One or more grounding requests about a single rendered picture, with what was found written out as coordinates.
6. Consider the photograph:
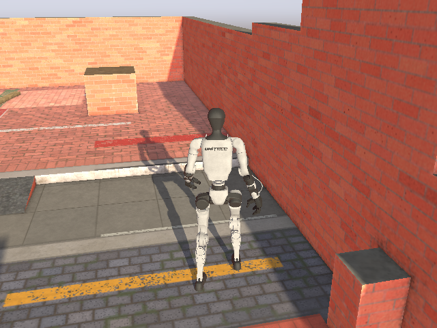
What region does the robot right upper arm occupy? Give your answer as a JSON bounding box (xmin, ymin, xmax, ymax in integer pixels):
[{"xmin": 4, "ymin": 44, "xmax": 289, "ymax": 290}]
[{"xmin": 231, "ymin": 137, "xmax": 249, "ymax": 176}]

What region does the robot left upper arm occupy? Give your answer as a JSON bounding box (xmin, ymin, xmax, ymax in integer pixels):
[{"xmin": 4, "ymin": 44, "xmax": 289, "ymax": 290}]
[{"xmin": 185, "ymin": 137, "xmax": 203, "ymax": 174}]

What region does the robot head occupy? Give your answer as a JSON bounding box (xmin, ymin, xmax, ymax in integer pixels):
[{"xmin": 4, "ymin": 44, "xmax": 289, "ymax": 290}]
[{"xmin": 205, "ymin": 108, "xmax": 228, "ymax": 140}]

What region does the left robot hand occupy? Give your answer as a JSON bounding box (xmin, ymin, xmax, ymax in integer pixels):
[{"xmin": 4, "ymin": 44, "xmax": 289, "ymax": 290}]
[{"xmin": 185, "ymin": 177, "xmax": 201, "ymax": 189}]

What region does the right robot thigh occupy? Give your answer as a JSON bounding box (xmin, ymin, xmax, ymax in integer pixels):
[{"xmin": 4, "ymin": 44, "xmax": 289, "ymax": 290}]
[{"xmin": 228, "ymin": 189, "xmax": 242, "ymax": 230}]

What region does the right robot hand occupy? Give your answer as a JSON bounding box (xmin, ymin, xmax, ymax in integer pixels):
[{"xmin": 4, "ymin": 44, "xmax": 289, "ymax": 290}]
[{"xmin": 246, "ymin": 196, "xmax": 262, "ymax": 215}]

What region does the right robot forearm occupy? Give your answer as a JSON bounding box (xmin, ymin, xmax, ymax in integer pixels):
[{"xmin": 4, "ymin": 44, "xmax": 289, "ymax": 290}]
[{"xmin": 243, "ymin": 165, "xmax": 259, "ymax": 199}]

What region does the left robot forearm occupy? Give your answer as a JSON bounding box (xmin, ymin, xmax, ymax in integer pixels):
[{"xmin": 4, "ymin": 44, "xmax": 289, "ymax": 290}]
[{"xmin": 184, "ymin": 164, "xmax": 193, "ymax": 182}]

